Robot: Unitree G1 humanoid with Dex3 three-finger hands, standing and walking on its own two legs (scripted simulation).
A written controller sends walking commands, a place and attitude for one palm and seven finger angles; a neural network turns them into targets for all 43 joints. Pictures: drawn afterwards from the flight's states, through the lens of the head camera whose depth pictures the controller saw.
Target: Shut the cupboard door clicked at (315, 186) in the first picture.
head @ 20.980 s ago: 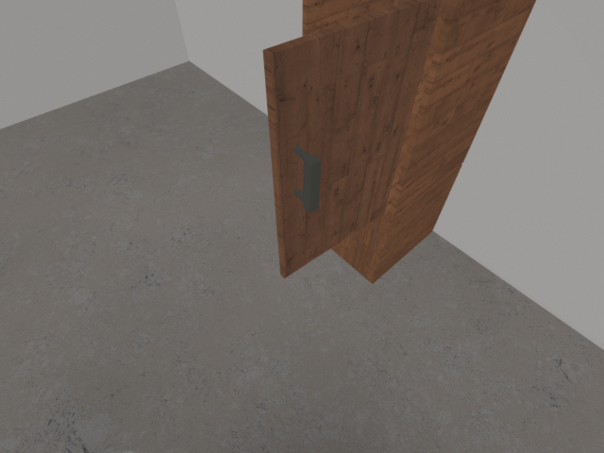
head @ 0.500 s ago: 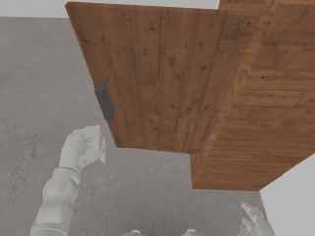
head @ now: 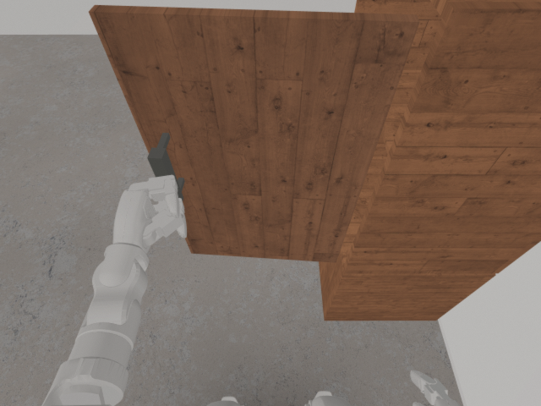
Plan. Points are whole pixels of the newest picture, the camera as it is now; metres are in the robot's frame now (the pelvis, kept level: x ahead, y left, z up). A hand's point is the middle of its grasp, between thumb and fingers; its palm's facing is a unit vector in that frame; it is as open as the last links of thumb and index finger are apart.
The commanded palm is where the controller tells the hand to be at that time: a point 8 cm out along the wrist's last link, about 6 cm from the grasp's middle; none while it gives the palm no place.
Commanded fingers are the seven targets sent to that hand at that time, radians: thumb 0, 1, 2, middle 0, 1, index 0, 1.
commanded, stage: bring the fist close to the handle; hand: left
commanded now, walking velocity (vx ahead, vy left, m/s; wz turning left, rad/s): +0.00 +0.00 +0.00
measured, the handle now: (170, 171) +0.48 +0.18 +0.06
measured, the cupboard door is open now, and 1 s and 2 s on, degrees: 86 76 63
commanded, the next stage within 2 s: push the door shut along its arc in 0.18 s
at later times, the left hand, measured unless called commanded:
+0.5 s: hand (188, 210) +0.39 +0.13 +0.06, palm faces -0.10 -0.99 -0.05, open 3.1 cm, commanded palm +0.38 +0.19 +0.06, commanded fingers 0.00 0.90 0.90 -1.30 -1.50 -1.30 -1.50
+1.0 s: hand (198, 178) +0.45 +0.12 +0.07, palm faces -0.23 -0.97 -0.02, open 3.1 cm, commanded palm +0.45 +0.17 +0.06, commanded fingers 0.00 0.90 0.90 -1.30 -1.50 -1.30 -1.50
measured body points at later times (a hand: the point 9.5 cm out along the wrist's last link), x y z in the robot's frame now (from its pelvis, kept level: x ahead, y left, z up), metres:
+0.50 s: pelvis -0.01 +0.00 +0.00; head +0.06 -0.01 +0.44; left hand +0.39 +0.19 +0.07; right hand +0.12 -0.25 -0.11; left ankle +0.00 +0.09 -0.69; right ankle +0.02 -0.10 -0.69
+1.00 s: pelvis -0.01 +0.00 -0.01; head +0.08 +0.01 +0.43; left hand +0.46 +0.18 +0.07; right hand +0.03 -0.27 -0.13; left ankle +0.00 +0.09 -0.69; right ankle +0.02 -0.10 -0.69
